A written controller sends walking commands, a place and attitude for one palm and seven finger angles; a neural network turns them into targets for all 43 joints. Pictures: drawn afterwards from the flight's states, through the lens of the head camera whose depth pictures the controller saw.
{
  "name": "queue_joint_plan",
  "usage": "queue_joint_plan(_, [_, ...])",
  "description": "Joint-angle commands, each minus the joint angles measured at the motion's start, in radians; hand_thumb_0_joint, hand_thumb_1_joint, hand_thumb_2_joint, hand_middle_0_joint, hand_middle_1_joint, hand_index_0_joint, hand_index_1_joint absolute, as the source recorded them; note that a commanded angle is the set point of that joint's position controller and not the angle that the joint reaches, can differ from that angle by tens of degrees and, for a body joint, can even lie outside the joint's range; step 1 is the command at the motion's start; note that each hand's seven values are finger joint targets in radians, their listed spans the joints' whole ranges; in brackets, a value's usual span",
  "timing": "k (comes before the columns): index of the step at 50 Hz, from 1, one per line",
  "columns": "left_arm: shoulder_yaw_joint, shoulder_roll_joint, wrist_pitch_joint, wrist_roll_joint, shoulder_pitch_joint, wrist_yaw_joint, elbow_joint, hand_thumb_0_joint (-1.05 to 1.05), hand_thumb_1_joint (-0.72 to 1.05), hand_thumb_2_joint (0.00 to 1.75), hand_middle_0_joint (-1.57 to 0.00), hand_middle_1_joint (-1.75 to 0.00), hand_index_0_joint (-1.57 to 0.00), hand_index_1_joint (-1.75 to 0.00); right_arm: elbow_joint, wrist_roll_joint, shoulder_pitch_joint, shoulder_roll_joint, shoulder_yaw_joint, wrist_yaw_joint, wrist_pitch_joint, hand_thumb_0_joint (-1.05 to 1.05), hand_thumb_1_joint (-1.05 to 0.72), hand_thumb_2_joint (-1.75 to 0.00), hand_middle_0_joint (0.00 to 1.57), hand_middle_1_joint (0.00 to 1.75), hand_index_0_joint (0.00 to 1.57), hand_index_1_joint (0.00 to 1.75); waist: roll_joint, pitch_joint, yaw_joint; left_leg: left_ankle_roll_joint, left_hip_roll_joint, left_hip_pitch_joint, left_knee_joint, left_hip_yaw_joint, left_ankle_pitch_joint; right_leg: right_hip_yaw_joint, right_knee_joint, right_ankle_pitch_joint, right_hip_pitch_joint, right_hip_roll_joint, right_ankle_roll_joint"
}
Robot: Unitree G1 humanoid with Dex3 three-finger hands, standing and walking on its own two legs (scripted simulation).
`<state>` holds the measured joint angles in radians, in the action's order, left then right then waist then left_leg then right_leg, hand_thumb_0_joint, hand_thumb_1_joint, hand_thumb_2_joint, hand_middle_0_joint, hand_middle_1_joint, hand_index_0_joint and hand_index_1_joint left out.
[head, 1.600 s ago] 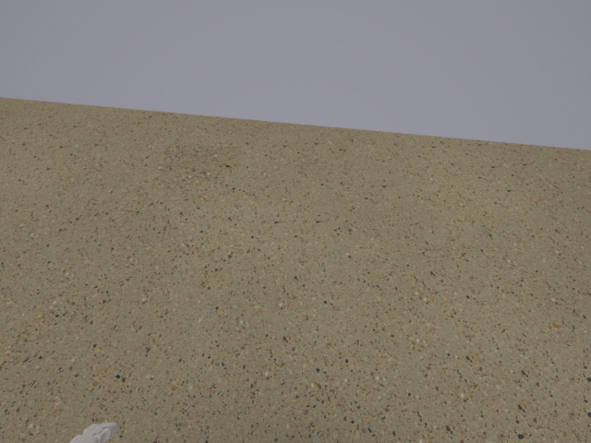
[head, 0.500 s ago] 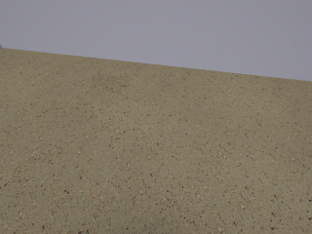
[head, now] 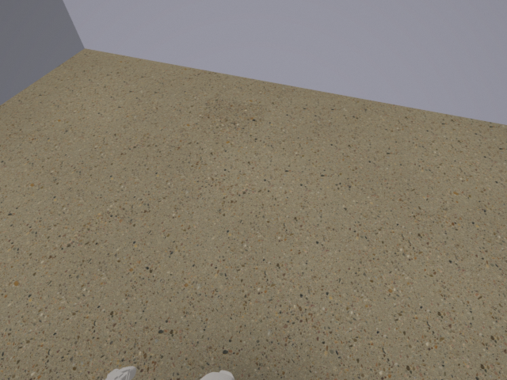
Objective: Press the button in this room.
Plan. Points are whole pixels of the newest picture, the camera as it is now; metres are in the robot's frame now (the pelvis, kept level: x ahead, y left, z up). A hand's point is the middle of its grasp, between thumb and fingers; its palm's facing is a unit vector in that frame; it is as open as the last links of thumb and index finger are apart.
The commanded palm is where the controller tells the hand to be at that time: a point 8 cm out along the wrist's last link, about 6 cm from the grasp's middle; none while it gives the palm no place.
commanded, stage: turn or walk to find it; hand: left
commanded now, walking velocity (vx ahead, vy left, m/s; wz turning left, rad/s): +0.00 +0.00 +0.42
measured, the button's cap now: out of the picture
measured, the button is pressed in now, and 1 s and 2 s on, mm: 0 0 0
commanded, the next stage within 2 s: none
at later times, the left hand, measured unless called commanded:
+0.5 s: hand out of the picture -0.06 +0.25 -0.17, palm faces +0.29 -0.92 -0.26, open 7.4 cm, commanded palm none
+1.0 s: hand out of the picture -0.10 +0.19 -0.15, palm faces +0.49 -0.84 -0.24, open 7.4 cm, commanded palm none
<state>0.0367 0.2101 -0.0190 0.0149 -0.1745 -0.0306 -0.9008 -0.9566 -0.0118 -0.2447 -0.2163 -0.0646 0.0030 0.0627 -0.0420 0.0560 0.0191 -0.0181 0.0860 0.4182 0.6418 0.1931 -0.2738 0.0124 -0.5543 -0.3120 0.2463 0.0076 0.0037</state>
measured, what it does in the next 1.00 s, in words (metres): steps on the spot, turning left: left foot, then right foot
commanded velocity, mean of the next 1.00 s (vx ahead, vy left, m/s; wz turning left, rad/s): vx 0.00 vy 0.00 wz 0.42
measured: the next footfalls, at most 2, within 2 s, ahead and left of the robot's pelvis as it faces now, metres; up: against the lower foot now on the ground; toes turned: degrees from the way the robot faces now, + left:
left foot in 0.34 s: -0.03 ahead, +0.15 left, +0.00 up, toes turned +15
right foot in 0.70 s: +0.04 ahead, -0.09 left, +0.00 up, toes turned +16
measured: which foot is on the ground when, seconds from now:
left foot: up 0.00-0.32, down 0.34-0.70, up 0.72-1.00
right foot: down 0.00-0.34, up 0.36-0.68, down 0.70-1.00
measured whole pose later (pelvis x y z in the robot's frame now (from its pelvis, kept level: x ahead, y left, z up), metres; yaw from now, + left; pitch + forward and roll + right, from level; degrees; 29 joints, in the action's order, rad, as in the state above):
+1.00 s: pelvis -0.06 -0.01 +0.01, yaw +28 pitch -1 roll +1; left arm 0.04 0.18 -0.01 0.03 -0.24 -0.02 -0.92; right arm -1.00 -0.01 -0.21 -0.24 -0.08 -0.02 0.09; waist 0.01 0.07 0.00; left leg -0.05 -0.03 0.38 0.93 -0.02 -0.43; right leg 0.19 -0.52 -0.25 0.24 -0.10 -0.01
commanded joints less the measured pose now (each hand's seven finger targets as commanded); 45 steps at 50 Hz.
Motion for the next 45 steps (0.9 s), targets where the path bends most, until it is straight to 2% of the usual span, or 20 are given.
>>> queue_joint_plan(1, [0.052,0.214,0.016,0.008,-0.020,-0.018,0.073,0.00,0.90,0.90,-0.20,-0.30,-0.20,-0.30,0.098,-0.009,0.059,-0.129,-0.048,-0.010,-0.008,0.00,-0.90,-0.90,0.20,0.30,0.20,0.30,0.218,0.016,-0.022,-0.001,-0.072,0.153,0.492,-0.090,-0.186,-0.332,0.338,-0.041,0.066,-0.400,-0.170])
queue_joint_plan(2, [0.042,0.187,0.019,0.010,0.025,-0.014,0.079,0.00,0.90,0.90,-0.20,-0.30,-0.20,-0.30,0.075,-0.011,0.022,-0.119,-0.047,-0.017,-0.006,0.00,-0.90,-0.90,0.20,0.30,0.20,0.30,0.195,0.032,0.011,-0.009,-0.084,0.142,0.545,-0.115,-0.127,-0.219,0.307,0.016,0.075,-0.341,-0.154])
queue_joint_plan(4, [0.036,0.173,0.022,0.012,0.031,-0.010,0.081,0.00,0.90,0.90,-0.20,-0.30,-0.20,-0.30,0.059,-0.008,-0.006,-0.105,-0.041,-0.021,-0.003,0.00,-0.90,-0.90,0.20,0.30,0.20,0.30,0.201,0.028,0.019,-0.026,-0.094,0.112,0.557,-0.165,-0.080,-0.103,0.278,0.075,0.073,-0.300,-0.136])
queue_joint_plan(11, [0.054,0.229,0.018,0.022,-0.122,-0.005,0.027,0.00,0.90,0.90,-0.20,-0.30,-0.20,-0.30,0.086,0.002,0.120,-0.082,-0.013,-0.022,-0.018,0.00,-0.90,-0.90,0.20,0.30,0.20,0.30,0.232,-0.022,-0.065,-0.031,-0.102,0.019,0.177,-0.248,-0.193,-0.059,0.178,0.360,-0.095,-0.343,-0.161])
queue_joint_plan(13, [0.058,0.240,0.016,0.020,-0.128,-0.005,0.017,0.00,0.90,0.90,-0.20,-0.30,-0.20,-0.30,0.076,0.006,0.087,-0.082,-0.009,-0.017,-0.028,0.00,-0.90,-0.90,0.20,0.30,0.20,0.30,0.248,-0.077,-0.050,-0.025,-0.085,-0.054,0.034,-0.277,-0.155,-0.029,0.103,0.503,-0.137,-0.338,-0.137])
queue_joint_plan(15, [0.057,0.228,0.011,0.008,-0.111,-0.002,0.013,0.00,0.90,0.90,-0.20,-0.30,-0.20,-0.30,0.059,0.005,0.025,-0.109,-0.010,-0.015,-0.039,0.00,-0.90,-0.90,0.20,0.30,0.20,0.30,0.196,-0.113,-0.015,-0.010,-0.089,-0.218,-0.204,-0.271,0.031,0.043,-0.018,0.494,-0.085,-0.301,-0.062])
queue_joint_plan(16, [0.051,0.192,0.004,0.001,-0.122,0.001,0.026,0.00,0.90,0.90,-0.20,-0.30,-0.20,-0.30,0.052,-0.001,-0.012,-0.177,-0.024,-0.013,-0.049,0.00,-0.90,-0.90,0.20,0.30,0.20,0.30,0.037,-0.158,0.005,0.031,-0.206,-0.383,-0.269,-0.146,0.245,0.105,-0.159,0.316,0.056,-0.241,-0.001])
queue_joint_plan(17, [0.036,0.122,-0.001,-0.001,-0.111,0.009,0.065,0.00,0.90,0.90,-0.20,-0.30,-0.20,-0.30,0.054,-0.006,-0.046,-0.270,-0.045,-0.009,-0.053,0.00,-0.90,-0.90,0.20,0.30,0.20,0.30,-0.242,-0.144,0.016,0.154,-0.457,-0.478,-0.271,0.153,0.648,0.143,-0.351,-0.236,0.310,-0.120,0.068])
queue_joint_plan(18, [0.026,0.123,-0.010,0.006,-0.045,0.005,0.085,0.00,0.90,0.90,-0.20,-0.30,-0.20,-0.30,0.037,-0.004,-0.091,-0.290,-0.051,0.001,-0.049,0.00,-0.90,-0.90,0.20,0.30,0.20,0.30,-0.172,-0.142,0.050,0.234,-0.502,-0.429,-0.262,0.157,0.760,0.062,-0.489,-0.332,0.319,-0.108,0.062])
queue_joint_plan(19, [0.031,0.113,-0.016,0.004,-0.010,0.000,0.071,0.00,0.90,0.90,-0.20,-0.30,-0.20,-0.30,0.020,-0.007,-0.094,-0.258,-0.044,0.014,-0.056,0.00,-0.90,-0.90,0.20,0.30,0.20,0.30,-0.215,-0.157,0.048,0.221,-0.441,-0.416,-0.253,0.126,0.755,0.006,-0.544,-0.286,0.332,-0.109,0.063])
queue_joint_plan(23, [0.038,0.117,-0.017,-0.002,-0.047,0.017,0.025,0.00,0.90,0.90,-0.20,-0.30,-0.20,-0.30,0.066,-0.007,0.055,-0.194,-0.020,0.019,-0.056,0.00,-0.90,-0.90,0.20,0.30,0.20,0.30,-0.119,-0.080,-0.009,0.177,-0.315,-0.283,-0.276,-0.010,0.525,0.015,-0.530,-0.130,0.264,-0.103,0.070])
queue_joint_plan(29, [0.033,0.087,-0.014,-0.007,-0.040,0.013,0.044,0.00,0.90,0.90,-0.20,-0.30,-0.20,-0.30,0.069,-0.014,0.046,-0.203,-0.032,0.015,-0.045,0.00,-0.90,-0.90,0.20,0.30,0.20,0.30,-0.113,-0.070,0.003,0.194,-0.311,-0.245,-0.279,0.077,0.422,0.030,-0.260,-0.141,0.150,-0.061,0.064])
queue_joint_plan(33, [0.038,0.096,0.005,-0.007,-0.152,0.006,0.024,0.00,0.90,0.90,-0.20,-0.30,-0.20,-0.30,0.088,-0.007,0.085,-0.191,-0.037,0.007,-0.037,0.00,-0.90,-0.90,0.20,0.30,0.20,0.30,-0.071,-0.091,-0.049,0.140,-0.255,-0.118,-0.182,0.077,0.318,0.047,0.057,0.056,-0.079,-0.040,0.057])
queue_joint_plan(34, [0.046,0.134,0.016,0.002,-0.175,0.001,0.022,0.00,0.90,0.90,-0.20,-0.30,-0.20,-0.30,0.094,0.000,0.079,-0.157,-0.034,0.002,-0.038,0.00,-0.90,-0.90,0.20,0.30,0.20,0.30,0.042,-0.093,-0.061,0.086,-0.188,-0.021,-0.084,0.024,0.178,-0.022,0.176,0.111,-0.183,-0.113,0.041])
queue_joint_plan(35, [0.065,0.233,0.028,0.019,-0.184,-0.008,0.030,0.00,0.90,0.90,-0.20,-0.30,-0.20,-0.30,0.115,0.007,0.055,-0.081,-0.024,-0.005,-0.037,0.00,-0.90,-0.90,0.20,0.30,0.20,0.30,0.326,-0.084,-0.058,0.008,-0.036,0.156,0.152,-0.139,-0.132,-0.319,0.273,0.176,-0.251,-0.377,-0.053])
queue_joint_plan(36, [0.063,0.253,0.024,0.009,-0.179,-0.005,0.047,0.00,0.90,0.90,-0.20,-0.30,-0.20,-0.30,0.120,-0.007,0.079,-0.114,-0.036,-0.002,-0.025,0.00,-0.90,-0.90,0.20,0.30,0.20,0.30,0.331,-0.070,-0.075,0.001,-0.046,0.136,0.343,-0.117,-0.294,-0.364,0.306,0.147,-0.104,-0.477,-0.136])
queue_joint_plan(37, [0.066,0.224,0.023,0.010,-0.125,-0.008,0.058,0.00,0.90,0.90,-0.20,-0.30,-0.20,-0.30,0.111,-0.009,0.096,-0.124,-0.043,-0.008,-0.014,0.00,-0.90,-0.90,0.20,0.30,0.20,0.30,0.311,-0.030,-0.058,0.006,-0.067,0.126,0.465,-0.091,-0.253,-0.349,0.334,0.044,-0.008,-0.436,-0.153])
queue_joint_plan(38, [0.055,0.198,0.023,0.010,-0.075,-0.006,0.068,0.00,0.90,0.90,-0.20,-0.30,-0.20,-0.30,0.089,-0.009,0.090,-0.123,-0.045,-0.015,-0.009,0.00,-0.90,-0.90,0.20,0.30,0.20,0.30,0.236,0.014,-0.034,0.003,-0.082,0.126,0.544,-0.102,-0.183,-0.274,0.334,-0.005,0.041,-0.384,-0.139])
queue_joint_plan(40, [0.043,0.154,0.024,0.011,-0.002,-0.006,0.083,0.00,0.90,0.90,-0.20,-0.30,-0.20,-0.30,0.055,-0.012,0.032,-0.105,-0.043,-0.026,-0.003,0.00,-0.90,-0.90,0.20,0.30,0.20,0.30,0.194,0.018,0.010,-0.014,-0.103,0.096,0.582,-0.139,-0.091,-0.123,0.305,0.018,0.069,-0.312,-0.109])
queue_joint_plan(45, [0.048,0.165,0.023,0.015,-0.089,-0.009,0.050,0.00,0.90,0.90,-0.20,-0.30,-0.20,-0.30,0.056,-0.008,0.086,-0.083,-0.028,-0.026,-0.005,0.00,-0.90,-0.90,0.20,0.30,0.20,0.30,0.191,-0.005,-0.045,-0.038,-0.116,0.078,0.391,-0.202,-0.139,-0.053,0.276,0.129,-0.052,-0.330,-0.134])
